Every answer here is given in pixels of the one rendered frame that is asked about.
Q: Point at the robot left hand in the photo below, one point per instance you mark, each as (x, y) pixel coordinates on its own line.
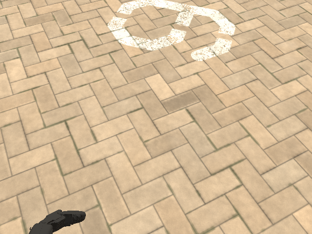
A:
(56, 221)

